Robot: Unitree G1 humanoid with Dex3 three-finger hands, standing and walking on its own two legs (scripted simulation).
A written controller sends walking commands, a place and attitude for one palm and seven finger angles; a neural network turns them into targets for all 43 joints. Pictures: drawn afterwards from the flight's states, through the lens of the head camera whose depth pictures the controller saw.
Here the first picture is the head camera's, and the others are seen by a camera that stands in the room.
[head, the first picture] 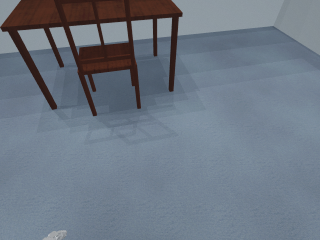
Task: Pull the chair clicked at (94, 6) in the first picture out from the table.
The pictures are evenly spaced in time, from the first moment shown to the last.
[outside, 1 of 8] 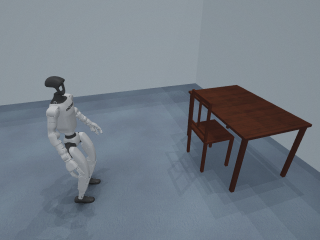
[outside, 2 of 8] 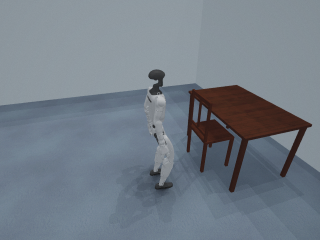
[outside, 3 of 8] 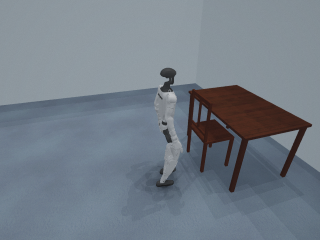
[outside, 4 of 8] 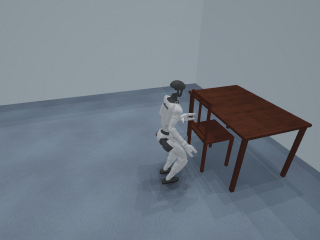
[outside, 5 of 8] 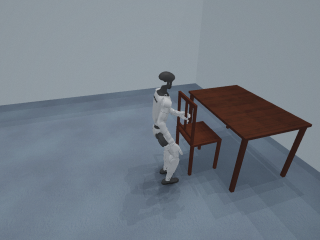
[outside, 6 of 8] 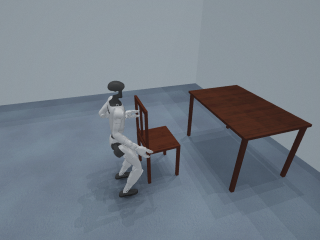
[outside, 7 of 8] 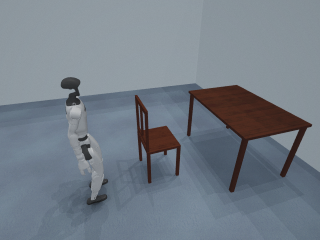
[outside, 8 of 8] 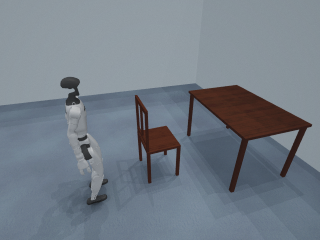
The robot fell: no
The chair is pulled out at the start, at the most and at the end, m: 0.00 0.67 0.67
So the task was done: yes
